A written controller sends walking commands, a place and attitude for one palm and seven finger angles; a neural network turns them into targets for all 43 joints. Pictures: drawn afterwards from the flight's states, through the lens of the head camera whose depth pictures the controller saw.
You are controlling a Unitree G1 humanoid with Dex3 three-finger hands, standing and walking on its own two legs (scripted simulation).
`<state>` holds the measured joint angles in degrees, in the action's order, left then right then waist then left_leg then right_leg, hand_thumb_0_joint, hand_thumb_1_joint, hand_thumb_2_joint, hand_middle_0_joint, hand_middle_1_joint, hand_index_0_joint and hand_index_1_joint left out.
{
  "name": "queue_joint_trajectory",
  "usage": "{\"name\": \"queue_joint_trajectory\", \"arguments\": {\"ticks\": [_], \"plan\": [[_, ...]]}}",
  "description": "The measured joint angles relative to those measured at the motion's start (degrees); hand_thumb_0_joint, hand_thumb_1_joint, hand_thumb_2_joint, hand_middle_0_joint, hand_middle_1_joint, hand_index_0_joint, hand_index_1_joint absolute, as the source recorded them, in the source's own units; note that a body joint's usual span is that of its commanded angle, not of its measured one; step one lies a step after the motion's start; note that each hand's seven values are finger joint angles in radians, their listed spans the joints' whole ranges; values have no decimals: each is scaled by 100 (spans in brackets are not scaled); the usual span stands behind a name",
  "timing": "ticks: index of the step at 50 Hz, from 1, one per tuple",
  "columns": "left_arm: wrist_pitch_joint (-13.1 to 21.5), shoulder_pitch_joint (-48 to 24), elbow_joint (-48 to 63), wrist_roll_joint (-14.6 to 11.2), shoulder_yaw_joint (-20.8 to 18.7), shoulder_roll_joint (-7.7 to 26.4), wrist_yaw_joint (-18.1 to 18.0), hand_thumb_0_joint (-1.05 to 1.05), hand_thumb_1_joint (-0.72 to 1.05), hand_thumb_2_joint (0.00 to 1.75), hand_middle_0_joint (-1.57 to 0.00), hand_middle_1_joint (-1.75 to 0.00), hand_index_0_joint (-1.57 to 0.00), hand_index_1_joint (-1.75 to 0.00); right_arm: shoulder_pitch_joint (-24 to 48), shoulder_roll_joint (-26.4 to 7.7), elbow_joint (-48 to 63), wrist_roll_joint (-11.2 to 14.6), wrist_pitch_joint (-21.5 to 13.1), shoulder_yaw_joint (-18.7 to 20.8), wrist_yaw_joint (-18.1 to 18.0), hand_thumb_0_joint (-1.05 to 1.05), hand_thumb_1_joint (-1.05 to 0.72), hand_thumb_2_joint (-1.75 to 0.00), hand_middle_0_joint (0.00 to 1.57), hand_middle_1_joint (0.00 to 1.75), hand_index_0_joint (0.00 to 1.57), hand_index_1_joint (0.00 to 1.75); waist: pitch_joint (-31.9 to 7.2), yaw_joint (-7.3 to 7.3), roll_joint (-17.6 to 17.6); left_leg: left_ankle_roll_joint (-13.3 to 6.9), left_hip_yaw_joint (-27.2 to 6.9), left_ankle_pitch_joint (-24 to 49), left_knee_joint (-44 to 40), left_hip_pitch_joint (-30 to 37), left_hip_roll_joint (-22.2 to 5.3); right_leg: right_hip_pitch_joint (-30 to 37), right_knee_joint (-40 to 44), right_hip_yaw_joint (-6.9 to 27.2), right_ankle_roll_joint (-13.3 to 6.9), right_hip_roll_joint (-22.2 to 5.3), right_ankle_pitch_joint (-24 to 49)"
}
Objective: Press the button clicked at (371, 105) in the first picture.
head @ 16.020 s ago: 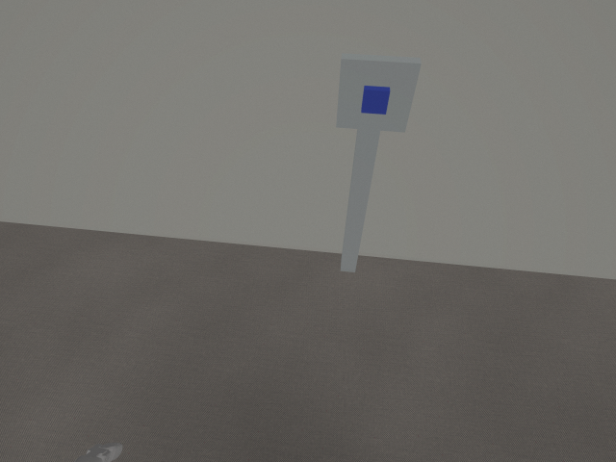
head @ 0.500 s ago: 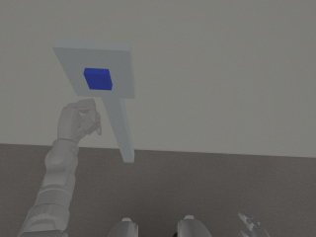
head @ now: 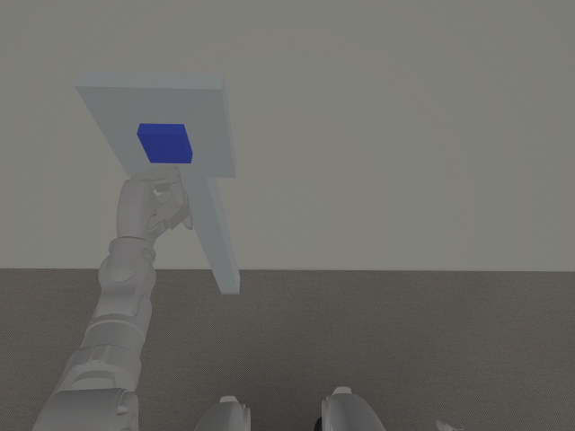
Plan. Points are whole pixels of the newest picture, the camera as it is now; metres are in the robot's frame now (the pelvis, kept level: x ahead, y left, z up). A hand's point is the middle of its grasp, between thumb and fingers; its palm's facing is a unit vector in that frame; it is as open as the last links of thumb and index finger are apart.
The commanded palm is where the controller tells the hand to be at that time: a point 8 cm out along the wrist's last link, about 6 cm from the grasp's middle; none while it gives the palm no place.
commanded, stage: aim a knuckle at the button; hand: left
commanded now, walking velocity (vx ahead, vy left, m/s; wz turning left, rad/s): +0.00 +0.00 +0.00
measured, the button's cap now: (167, 142) +0.50 +0.17 +0.08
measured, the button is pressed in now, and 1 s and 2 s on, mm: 0 0 7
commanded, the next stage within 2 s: press the button with the knuckle in 0.42 s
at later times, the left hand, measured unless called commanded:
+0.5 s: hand (188, 209) +0.41 +0.14 +0.05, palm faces -0.02 -1.00 -0.03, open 3.1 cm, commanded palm +0.38 +0.19 +0.05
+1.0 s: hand (190, 188) +0.44 +0.14 +0.04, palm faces -0.02 -1.00 -0.02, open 2.8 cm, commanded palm +0.42 +0.19 +0.05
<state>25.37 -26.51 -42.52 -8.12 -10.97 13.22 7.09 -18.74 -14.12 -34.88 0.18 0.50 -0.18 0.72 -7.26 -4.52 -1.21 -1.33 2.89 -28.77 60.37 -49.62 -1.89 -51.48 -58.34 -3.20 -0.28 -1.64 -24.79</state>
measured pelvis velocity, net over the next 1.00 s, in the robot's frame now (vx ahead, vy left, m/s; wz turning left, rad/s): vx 0.00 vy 0.00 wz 0.01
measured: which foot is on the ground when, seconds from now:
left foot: down 0.00-1.00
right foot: down 0.00-1.00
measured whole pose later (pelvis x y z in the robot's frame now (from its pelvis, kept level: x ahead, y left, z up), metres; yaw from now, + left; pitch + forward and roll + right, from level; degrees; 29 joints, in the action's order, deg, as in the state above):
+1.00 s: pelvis +0.00 +0.00 +0.00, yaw +1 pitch +20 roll -1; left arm 27.4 -36.8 -53.3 -6.9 -12.8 15.1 7.5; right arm -18.9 -14.7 -36.3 -0.3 1.4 -0.1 0.2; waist -7.1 -5.6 -1.1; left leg -1.1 1.9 -28.8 61.8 -52.7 -1.8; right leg -54.1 -59.4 -4.0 -0.5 -1.7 -25.0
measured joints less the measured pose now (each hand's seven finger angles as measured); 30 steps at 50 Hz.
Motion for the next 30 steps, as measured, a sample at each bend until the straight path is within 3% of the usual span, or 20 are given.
{"name": "queue_joint_trajectory", "arguments": {"ticks": [14, 30], "plan": [[110, -104, -74, 46, 188, -95, -77, 2, 89, 90, -130, -150, -130, -150, 257, -45, 20, 1, -47, 28, -38, 1, -91, -90, 20, 30, 20, 30, 18, 25, 29, 12, -68, 28, 65, -43, 25, -4, -49, -62, -16, -28, 8], [104, -301, -330, 65, 140, -37, -65, 2, 89, 90, -130, -150, -130, -150, 238, -20, -5, 6, -11, -34, -55, 1, -91, -90, 20, 30, 20, 30, 41, 20, 24, 30, -99, 34, 84, -96, 28, -52, -79, -88, -35, -28, -3]]}}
